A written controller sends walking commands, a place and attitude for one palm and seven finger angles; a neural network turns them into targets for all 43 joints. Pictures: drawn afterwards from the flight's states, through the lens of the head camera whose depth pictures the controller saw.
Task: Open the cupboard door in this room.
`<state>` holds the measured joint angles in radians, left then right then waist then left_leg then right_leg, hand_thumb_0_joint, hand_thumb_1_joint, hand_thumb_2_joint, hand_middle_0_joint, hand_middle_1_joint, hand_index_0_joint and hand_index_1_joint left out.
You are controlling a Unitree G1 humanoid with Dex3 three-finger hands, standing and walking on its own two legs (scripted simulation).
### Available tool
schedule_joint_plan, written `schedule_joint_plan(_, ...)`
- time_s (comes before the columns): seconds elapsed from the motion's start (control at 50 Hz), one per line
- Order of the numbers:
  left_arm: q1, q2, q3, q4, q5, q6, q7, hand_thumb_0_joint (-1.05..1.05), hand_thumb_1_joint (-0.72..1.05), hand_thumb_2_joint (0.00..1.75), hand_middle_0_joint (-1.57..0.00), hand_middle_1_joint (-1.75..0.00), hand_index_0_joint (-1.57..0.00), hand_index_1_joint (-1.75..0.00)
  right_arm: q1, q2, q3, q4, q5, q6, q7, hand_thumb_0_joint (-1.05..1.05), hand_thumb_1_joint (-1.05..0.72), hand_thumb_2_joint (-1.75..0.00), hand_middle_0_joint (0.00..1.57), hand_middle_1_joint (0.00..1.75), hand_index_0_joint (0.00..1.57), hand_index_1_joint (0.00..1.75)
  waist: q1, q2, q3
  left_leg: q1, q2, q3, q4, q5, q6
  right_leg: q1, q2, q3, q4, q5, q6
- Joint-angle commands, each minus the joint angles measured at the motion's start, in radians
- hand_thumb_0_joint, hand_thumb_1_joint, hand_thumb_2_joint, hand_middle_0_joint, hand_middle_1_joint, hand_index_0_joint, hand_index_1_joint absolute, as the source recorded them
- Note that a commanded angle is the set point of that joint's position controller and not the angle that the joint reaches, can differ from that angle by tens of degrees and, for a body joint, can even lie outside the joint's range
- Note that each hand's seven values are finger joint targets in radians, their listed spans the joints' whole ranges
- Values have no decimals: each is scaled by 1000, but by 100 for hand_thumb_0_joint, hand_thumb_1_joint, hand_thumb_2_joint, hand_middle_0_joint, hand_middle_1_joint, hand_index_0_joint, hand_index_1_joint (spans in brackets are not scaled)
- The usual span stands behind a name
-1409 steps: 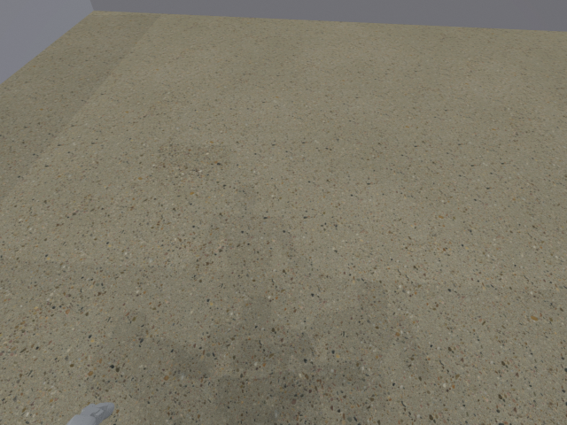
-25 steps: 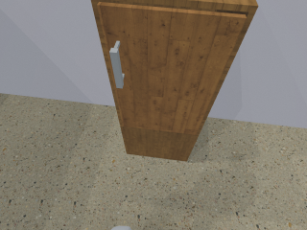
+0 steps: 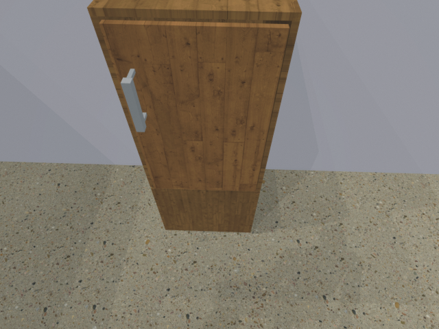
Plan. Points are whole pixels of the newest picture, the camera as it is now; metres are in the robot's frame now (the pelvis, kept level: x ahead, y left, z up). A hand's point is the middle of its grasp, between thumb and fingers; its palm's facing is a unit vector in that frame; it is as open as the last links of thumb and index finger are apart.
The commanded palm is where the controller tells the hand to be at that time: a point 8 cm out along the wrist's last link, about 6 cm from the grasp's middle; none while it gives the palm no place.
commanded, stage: come to a stop and stand still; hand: left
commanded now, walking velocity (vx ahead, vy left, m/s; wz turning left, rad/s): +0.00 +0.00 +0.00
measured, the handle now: (136, 101) +0.59 +0.22 +0.07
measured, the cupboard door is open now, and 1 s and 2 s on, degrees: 0 0 0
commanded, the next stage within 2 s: look again from close up in 0.54 s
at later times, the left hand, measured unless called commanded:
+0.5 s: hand out of the picture -0.02 +0.12 -0.17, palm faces +0.09 -0.98 -0.19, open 7.3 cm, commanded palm none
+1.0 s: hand out of the picture +0.00 +0.19 -0.17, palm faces +0.05 -0.97 -0.22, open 7.3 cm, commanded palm none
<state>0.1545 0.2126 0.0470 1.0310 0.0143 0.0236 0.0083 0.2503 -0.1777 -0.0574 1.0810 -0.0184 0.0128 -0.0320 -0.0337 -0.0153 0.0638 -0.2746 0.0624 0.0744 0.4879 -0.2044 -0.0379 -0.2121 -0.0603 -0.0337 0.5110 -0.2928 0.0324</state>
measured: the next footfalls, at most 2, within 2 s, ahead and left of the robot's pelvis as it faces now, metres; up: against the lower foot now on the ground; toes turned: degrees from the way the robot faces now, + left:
none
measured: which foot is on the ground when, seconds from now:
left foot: down 0.00-1.00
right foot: down 0.00-1.00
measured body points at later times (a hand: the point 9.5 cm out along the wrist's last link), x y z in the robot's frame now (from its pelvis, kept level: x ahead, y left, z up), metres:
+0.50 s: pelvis -0.01 -0.05 +0.01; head +0.00 -0.06 +0.46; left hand -0.02 +0.17 -0.15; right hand -0.01 -0.26 -0.16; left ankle -0.02 +0.12 -0.73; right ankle -0.02 -0.13 -0.73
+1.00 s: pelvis +0.00 +0.01 +0.00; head +0.00 +0.00 +0.45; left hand +0.00 +0.24 -0.15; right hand +0.01 -0.22 -0.16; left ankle -0.02 +0.11 -0.73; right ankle -0.02 -0.13 -0.73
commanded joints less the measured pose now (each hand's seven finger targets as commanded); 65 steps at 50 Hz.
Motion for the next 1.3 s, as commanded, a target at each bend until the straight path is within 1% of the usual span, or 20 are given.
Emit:
schedule_joint_plan(0.0, 69, 174, 13, -14, 3, -20, 15, 0, 90, 90, -20, -30, -20, -30, -30, -45, 2, -68, 8, 4, 14, 0, -90, -90, 20, 30, 20, 30, 49, -183, -10, -63, 3, -41, 96, -268, 8, -53, -271, 248, -352, -154, -137)
schedule_joint_plan(0.04, 10, 154, 18, -25, 5, -20, 19, 0, 90, 90, -20, -30, -20, -30, 6, -54, -3, -38, -4, 18, 15, 0, -90, -90, 20, 30, 20, 30, 36, -260, 59, -44, 5, -55, 168, -234, 18, -169, -211, 229, -367, -288, -144)
schedule_joint_plan(0.14, 55, 63, -6, 11, -9, -33, 19, 0, 90, 90, -20, -30, -20, -30, 116, -23, 14, 35, 0, -4, 6, 0, -90, -90, 20, 30, 20, 30, 10, -99, 33, 54, 7, -48, 27, -22, 20, -80, -126, 103, -216, 69, -126)
schedule_joint_plan(0.22, 106, 34, -16, 28, -15, -34, 21, 0, 90, 90, -20, -30, -20, -30, 108, -52, 20, 47, 4, -19, -4, 0, -90, -90, 20, 30, 20, 30, 33, -36, 14, 102, 56, -99, -96, 89, 30, -54, -58, 83, -201, 48, -71)
schedule_joint_plan(0.24, 110, 38, -15, 30, -14, -36, 21, 0, 90, 90, -20, -30, -20, -30, 113, -53, 22, 49, 3, -20, -7, 0, -90, -90, 20, 30, 20, 30, 32, -50, 7, 106, 54, -87, -86, 95, 28, -42, -58, 89, -211, 79, -67)
schedule_joint_plan(0.3, 121, 58, -9, 44, -16, -39, 23, 0, 90, 90, -20, -30, -20, -30, 108, -38, 25, 64, 6, -21, -7, 0, -90, -90, 20, 30, 20, 30, 36, 50, -41, 110, 51, -72, -95, 133, 18, 50, -63, 67, -186, 199, -62)
schedule_joint_plan(0.4, 146, 52, -14, 63, -11, -41, 25, 0, 90, 90, -20, -30, -20, -30, 95, -25, 26, 61, 7, -12, -10, 0, -90, -90, 20, 30, 20, 30, 31, -13, 13, 120, 43, -59, -102, 69, 13, 8, -65, 76, -238, 140, -60)
schedule_joint_plan(0.5, 177, 33, -18, 75, -9, -40, 26, 0, 90, 90, -20, -30, -20, -30, 93, -22, 27, 59, 7, -9, -9, 0, -90, -90, 20, 30, 20, 30, 31, -12, 56, 133, 41, -60, -110, 43, 19, -45, -58, 81, -271, 22, -61)
schedule_joint_plan(0.6, 202, 19, -20, 80, -7, -43, 26, 0, 90, 90, -20, -30, -20, -30, 93, -21, 29, 55, 8, -17, -11, 0, -90, -90, 20, 30, 20, 30, 30, 8, 35, 139, 46, -65, -120, 68, 25, -24, -54, 72, -255, 68, -62)
schedule_joint_plan(0.62, 307, 47, -15, 116, 11, -79, 68, 0, 90, 90, -20, -30, -20, -30, -39, -55, 31, -15, 12, -35, 4, 0, -90, -90, 20, 30, 20, 30, 91, -53, 43, -30, 17, -16, 144, -50, -3, 43, -137, 190, -200, 718, 19)
schedule_joint_plan(0.64, 287, 87, -7, 70, 15, -92, 66, 0, 90, 90, -20, -30, -20, -30, 33, 1, 34, -68, 11, -27, 5, 0, -90, -90, 20, 30, 20, 30, 26, -22, -80, -43, 3, -80, 185, -176, 28, 131, -204, 209, -140, 844, -43)
schedule_joint_plan(0.66, 247, 74, -11, 52, 11, -91, 58, 0, 90, 90, -20, -30, -20, -30, 43, -5, 30, -65, 12, -28, 5, 0, -90, -90, 20, 30, 20, 30, 17, 57, -97, -27, 8, -65, 165, -175, 37, 124, -190, 156, -129, 762, -113)
schedule_joint_plan(0.68, 229, 70, -15, 50, 13, -86, 55, 0, 90, 90, -20, -30, -20, -30, 67, 13, 35, -56, 17, -30, 8, 0, -90, -90, 20, 30, 20, 30, 6, 27, -125, 20, 2, -40, 98, -145, 27, 96, -160, 116, -137, 591, -137)
schedule_joint_plan(0.7, 197, 62, -13, 40, 10, -83, 53, 0, 90, 90, -20, -30, -20, -30, 111, 15, 37, -48, 13, -31, 11, 0, -90, -90, 20, 30, 20, 30, -9, 39, -130, 88, 0, -43, 9, -50, 31, 68, -119, 67, -101, 453, -124)
schedule_joint_plan(0.74, 219, 6, -27, 42, 2, -69, 47, 0, 90, 90, -20, -30, -20, -30, 130, -38, 39, -47, 6, -47, 9, 0, -90, -90, 20, 30, 20, 30, 11, 49, -94, 73, 58, -107, -35, 124, 61, 20, -40, 36, -52, 221, -82)
schedule_joint_plan(0.76, 221, -11, -27, 40, 1, -63, 46, 0, 90, 90, -20, -30, -20, -30, 130, -52, 39, -53, 3, -47, 4, 0, -90, -90, 20, 30, 20, 30, 20, 19, -55, 38, 79, -113, -50, 118, 72, 8, -24, 30, -66, 140, -78)
schedule_joint_plan(0.8, 210, -5, -30, 41, 5, -50, 40, 0, 90, 90, -20, -30, -20, -30, 99, -52, 44, -59, 2, -46, 3, 0, -90, -90, 20, 30, 20, 30, 34, 114, 29, -20, 66, -131, -97, 75, 76, -11, -17, 29, -64, 63, -73)
schedule_joint_plan(0.88, 213, 3, -35, 44, 3, -45, 30, 0, 90, 90, -20, -30, -20, -30, 96, -67, 49, -63, 3, -48, 0, 0, -90, -90, 20, 30, 20, 30, 40, 19, 57, -23, 54, -140, -138, 10, 84, -19, -17, 36, -74, 55, -64)
schedule_joint_plan(1.24, 180, 38, -30, 41, 0, -42, 29, 0, 90, 90, -20, -30, -20, -30, 115, -69, 54, -5, 5, -58, -4, 0, -90, -90, 20, 30, 20, 30, 44, 29, -26, 72, 42, -103, -115, 202, 84, 37, -42, 39, -49, 204, -57)
schedule_joint_plan(1.28, 188, 34, -28, 48, 5, -40, 26, 0, 90, 90, -20, -30, -20, -30, 125, -66, 53, 3, 3, -51, -1, 0, -90, -90, 20, 30, 20, 30, 44, 24, -18, 63, 35, -96, -112, 40, 88, 25, -38, 38, -44, 82, -66)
